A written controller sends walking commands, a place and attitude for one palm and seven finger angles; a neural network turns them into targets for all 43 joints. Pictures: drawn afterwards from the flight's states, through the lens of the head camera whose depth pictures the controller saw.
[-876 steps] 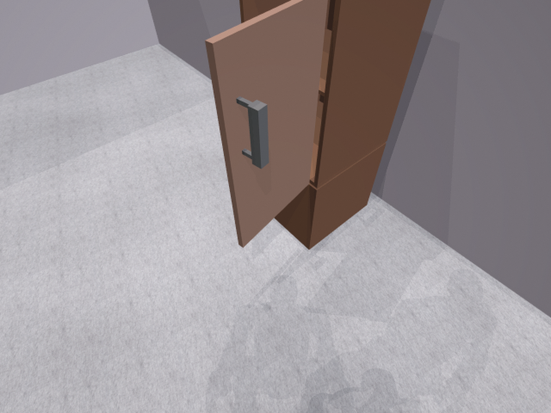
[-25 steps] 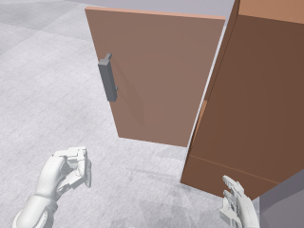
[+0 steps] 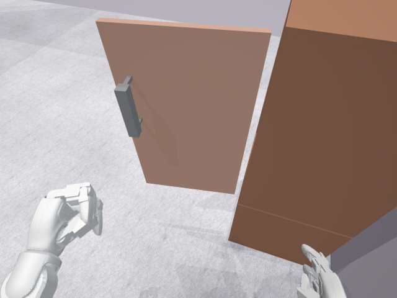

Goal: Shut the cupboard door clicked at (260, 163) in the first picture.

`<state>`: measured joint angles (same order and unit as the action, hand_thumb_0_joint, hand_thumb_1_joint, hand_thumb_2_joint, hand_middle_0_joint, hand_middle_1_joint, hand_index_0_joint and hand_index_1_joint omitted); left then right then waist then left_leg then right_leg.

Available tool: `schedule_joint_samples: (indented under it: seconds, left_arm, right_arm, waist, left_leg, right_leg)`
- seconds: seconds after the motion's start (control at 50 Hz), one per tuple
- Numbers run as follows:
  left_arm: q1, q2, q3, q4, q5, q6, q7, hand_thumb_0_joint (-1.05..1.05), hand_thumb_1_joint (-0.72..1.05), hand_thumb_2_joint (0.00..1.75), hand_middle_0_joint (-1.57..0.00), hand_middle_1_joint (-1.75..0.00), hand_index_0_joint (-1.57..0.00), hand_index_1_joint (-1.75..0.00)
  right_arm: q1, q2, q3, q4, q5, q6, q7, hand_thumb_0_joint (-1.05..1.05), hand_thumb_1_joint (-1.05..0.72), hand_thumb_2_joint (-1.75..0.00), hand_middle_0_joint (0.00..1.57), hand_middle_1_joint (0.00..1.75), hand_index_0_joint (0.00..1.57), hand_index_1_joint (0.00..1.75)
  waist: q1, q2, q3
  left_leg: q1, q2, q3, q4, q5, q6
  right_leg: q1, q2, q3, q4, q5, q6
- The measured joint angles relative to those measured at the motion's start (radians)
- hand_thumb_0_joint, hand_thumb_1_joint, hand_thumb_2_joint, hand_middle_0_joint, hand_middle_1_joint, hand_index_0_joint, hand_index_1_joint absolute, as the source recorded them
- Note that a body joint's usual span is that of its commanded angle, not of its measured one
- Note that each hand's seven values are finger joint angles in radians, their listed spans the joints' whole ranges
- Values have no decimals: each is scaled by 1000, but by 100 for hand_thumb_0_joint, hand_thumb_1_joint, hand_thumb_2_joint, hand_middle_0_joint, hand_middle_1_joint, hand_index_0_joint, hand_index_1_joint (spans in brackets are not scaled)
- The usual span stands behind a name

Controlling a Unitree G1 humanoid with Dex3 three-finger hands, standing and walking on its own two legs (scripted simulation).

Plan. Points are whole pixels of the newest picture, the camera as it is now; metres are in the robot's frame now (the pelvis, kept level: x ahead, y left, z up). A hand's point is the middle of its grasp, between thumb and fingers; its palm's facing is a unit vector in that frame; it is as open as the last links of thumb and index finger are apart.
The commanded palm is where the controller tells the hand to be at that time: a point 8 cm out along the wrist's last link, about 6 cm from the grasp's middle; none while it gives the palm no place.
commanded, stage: raise the hand and make a fist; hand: left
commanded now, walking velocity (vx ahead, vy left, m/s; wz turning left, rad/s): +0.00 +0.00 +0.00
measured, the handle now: (132, 107) +0.52 +0.20 +0.09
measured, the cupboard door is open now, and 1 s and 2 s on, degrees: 100 100 99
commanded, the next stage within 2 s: bring the fist close to the handle in 0.04 s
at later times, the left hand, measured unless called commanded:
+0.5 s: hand (116, 191) +0.29 +0.18 +0.08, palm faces -0.12 -0.99 -0.04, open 3.1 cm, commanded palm +0.27 +0.24 +0.09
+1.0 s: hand (129, 144) +0.39 +0.17 +0.10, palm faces -0.06 -1.00 -0.03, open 3.1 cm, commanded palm +0.37 +0.23 +0.09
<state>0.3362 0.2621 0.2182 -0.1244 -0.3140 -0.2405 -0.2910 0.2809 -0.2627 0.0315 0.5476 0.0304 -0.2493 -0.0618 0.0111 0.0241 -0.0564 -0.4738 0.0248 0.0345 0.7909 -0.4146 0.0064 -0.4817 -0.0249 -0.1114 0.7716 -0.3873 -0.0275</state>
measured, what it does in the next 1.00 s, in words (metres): stands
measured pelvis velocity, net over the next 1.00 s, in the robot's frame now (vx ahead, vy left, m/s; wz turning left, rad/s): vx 0.00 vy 0.00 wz -0.01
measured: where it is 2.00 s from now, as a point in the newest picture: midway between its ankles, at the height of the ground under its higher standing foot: outside the picture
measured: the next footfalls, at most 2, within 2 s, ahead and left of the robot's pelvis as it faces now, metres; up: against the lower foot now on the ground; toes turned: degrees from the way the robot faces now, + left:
none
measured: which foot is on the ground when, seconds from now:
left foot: down 0.00-1.00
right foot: down 0.00-1.00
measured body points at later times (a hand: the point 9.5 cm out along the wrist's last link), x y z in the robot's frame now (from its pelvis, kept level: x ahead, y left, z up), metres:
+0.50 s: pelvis -0.01 +0.00 +0.00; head +0.03 -0.01 +0.45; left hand +0.29 +0.23 +0.09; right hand +0.15 -0.24 -0.09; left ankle -0.01 +0.11 -0.71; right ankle +0.00 -0.10 -0.71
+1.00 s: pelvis +0.00 +0.00 +0.00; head +0.05 +0.00 +0.45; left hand +0.38 +0.23 +0.10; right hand +0.12 -0.25 -0.10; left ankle -0.01 +0.11 -0.71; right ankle +0.00 -0.10 -0.71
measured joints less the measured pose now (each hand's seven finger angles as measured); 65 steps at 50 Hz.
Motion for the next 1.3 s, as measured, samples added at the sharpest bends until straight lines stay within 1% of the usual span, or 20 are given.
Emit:
schedule_joint_samples:
  seconds: [0.04, 0.14, 0.18, 0.24, 0.3, 0.34, 0.38, 0.46, 0.52, 0.6, 0.66, 0.7, 0.78, 0.82, 0.9, 0.98, 1.06, 1.12, 1.2, 1.3]
  left_arm:
    - [-13, -5, -1, 12, 1, -4, -5, 2, 90, 90, -129, -150, -130, -150]
    - [-5, -2, -40, 47, 15, 52, -46, 2, 90, 90, -129, -150, -130, -150]
    - [2, 1, -48, 50, 15, 60, -49, 2, 90, 90, -129, -150, -130, -150]
    - [-26, 4, -43, 55, 13, 37, -27, 2, 90, 90, -130, -150, -130, -150]
    - [-111, 4, -22, 94, 11, -1, -4, 2, 90, 90, -130, -150, -130, -150]
    - [-175, 7, -11, 134, 12, -6, -3, 2, 90, 90, -130, -150, -130, -150]
    - [-231, 11, -13, 179, 15, 11, -16, 2, 90, 90, -130, -150, -130, -150]
    - [-311, 27, -34, 274, 28, 73, -45, 2, 90, 90, -130, -150, -130, -150]
    - [-356, 28, -30, 322, 30, 94, -39, 2, 90, 90, -130, -150, -130, -150]
    - [-404, 20, 3, 356, 26, 59, -6, 2, 90, 90, -130, -150, -130, -150]
    - [-441, 21, 13, 386, 35, 31, 7, 2, 90, 90, -129, -150, -130, -150]
    - [-466, 23, 7, 418, 44, 30, 4, 2, 90, 90, -129, -150, -130, -150]
    - [-511, 21, -17, 483, 57, 57, -10, 2, 90, 90, -129, -150, -130, -150]
    - [-533, 16, -25, 508, 63, 61, -6, 2, 90, 90, -129, -150, -130, -150]
    - [-610, 10, -18, 567, 75, 30, 21, 2, 90, 90, -130, -150, -130, -150]
    - [-719, 32, 2, 669, 92, -2, 40, 2, 90, 90, -130, -150, -130, -150]
    - [-828, 63, 5, 802, 107, 6, 32, 2, 90, 90, -130, -150, -130, -150]
    - [-887, 70, 7, 881, 108, 11, 21, 2, 90, 90, -130, -150, -130, -150]
    - [-933, 69, 47, 945, 107, -20, 17, 2, 90, 90, -129, -150, -130, -150]
    - [-922, 86, 85, 967, 119, -68, 18, 2, 90, 90, -129, -150, -130, -150]
  right_arm:
    - [-4, -3, 1, 5, 3, 1, 3, 1, -90, -90, 21, 30, 20, 30]
    - [-16, -5, 4, 0, 5, 4, 0, 1, -90, -90, 21, 30, 20, 30]
    - [-17, -1, 5, -3, 4, 3, -4, 1, -90, -90, 21, 30, 20, 30]
    - [-19, 3, 7, 5, 1, -2, -12, 1, -90, -90, 21, 30, 20, 30]
    - [-27, 3, 12, 26, 1, -5, -15, 1, -90, -90, 21, 30, 20, 30]
    - [-33, 3, 15, 39, 2, -1, -15, 1, -90, -90, 21, 30, 20, 30]
    - [-34, 1, 17, 46, 6, 4, -16, 1, -90, -90, 21, 30, 20, 30]
    - [-29, -4, 17, 47, 8, 20, -22, 1, -90, -90, 21, 30, 20, 30]
    - [-23, -6, 14, 49, 5, 29, -25, 1, -90, -90, 21, 30, 20, 30]
    - [-9, -4, 7, 59, 1, 37, -19, 1, -90, -90, 21, 30, 20, 30]
    - [2, -5, 1, 68, 1, 46, -9, 1, -90, -90, 21, 30, 20, 30]
    - [6, -9, -2, 70, 3, 55, -3, 1, -90, -90, 21, 30, 20, 30]
    - [4, -13, -7, 72, 5, 75, 1, 1, -90, -90, 21, 30, 20, 30]
    - [-1, -12, -6, 74, 4, 83, -1, 1, -90, -90, 21, 30, 20, 30]
    - [-14, -5, -3, 86, -2, 93, -4, 1, -90, -90, 21, 30, 20, 30]
    - [-18, 3, 1, 98, -2, 108, -1, 1, -90, -90, 21, 30, 20, 30]
    - [-10, -1, 0, 102, 1, 131, 3, 1, -90, -90, 21, 30, 20, 30]
    - [4, -7, -4, 105, 0, 146, 6, 1, -90, -90, 21, 30, 20, 30]
    - [25, -10, -8, 115, -5, 166, 8, 1, -90, -90, 21, 30, 20, 30]
    - [63, -12, -18, 111, -7, 189, 17, 1, -91, -90, 21, 30, 20, 30]
  waist:
    - [1, 7, 0]
    - [-2, 22, -3]
    - [-3, 21, -1]
    - [0, 17, 7]
    - [3, 14, 16]
    - [2, 12, 19]
    - [-1, 14, 21]
    - [-15, 17, 18]
    - [-25, 13, 21]
    - [-28, 3, 16]
    - [-26, 1, 8]
    - [-25, 5, 4]
    - [-27, 9, 7]
    - [-29, 9, 11]
    - [-34, -1, 20]
    - [-44, -11, 18]
    - [-56, -5, 14]
    - [-64, 1, 12]
    - [-74, -3, 7]
    - [-86, -5, -7]
  left_leg:
    - [-5, 1, -5, 5, 0, -1]
    - [-8, -1, -2, 2, 6, 1]
    - [-6, -1, 1, -1, 9, 1]
    - [-4, -1, -1, 2, 10, -1]
    - [-11, -2, -10, 10, 10, -2]
    - [-18, -3, -13, 13, 12, -2]
    - [-21, -4, -12, 9, 16, -2]
    - [-22, -6, -3, -9, 24, 2]
    - [-14, -7, 8, -25, 28, 4]
    - [-2, -7, 19, -41, 29, 4]
    - [2, -8, 21, -46, 28, 5]
    - [0, -9, 20, -48, 27, 6]
    - [-3, -12, 21, -53, 30, 9]
    - [-5, -13, 22, -55, 32, 10]
    - [-10, -12, 24, -55, 34, 10]
    - [-26, -10, 22, -50, 36, 7]
    - [-51, -9, 19, -43, 38, 7]
    - [-68, -8, 21, -41, 40, 8]
    - [-82, -4, 32, -40, 39, 9]
    - [-87, 4, 44, -39, 34, 7]
  right_leg:
    - [-1, 0, -5, 1, 0, -1]
    - [-8, -1, -2, 2, 5, 0]
    - [-8, -1, 1, 2, 7, 0]
    - [-5, -1, -1, 4, 7, -2]
    - [-6, -3, -9, 10, 6, -4]
    - [-12, -3, -12, 11, 7, -4]
    - [-15, -4, -11, 8, 11, -4]
    - [-22, -6, -2, -5, 20, 0]
    - [-21, -5, 9, -13, 25, 2]
    - [-17, -5, 20, -22, 26, 3]
    - [-15, -5, 22, -26, 24, 4]
    - [-15, -6, 21, -29, 24, 6]
    - [-18, -8, 22, -34, 27, 8]
    - [-20, -9, 23, -36, 29, 9]
    - [-27, -8, 25, -34, 32, 8]
    - [-42, -6, 23, -30, 33, 5]
    - [-64, -6, 20, -28, 37, 4]
    - [-82, -5, 22, -27, 40, 5]
    - [-102, -1, 33, -22, 42, 5]
    - [-114, 8, 45, -21, 42, 3]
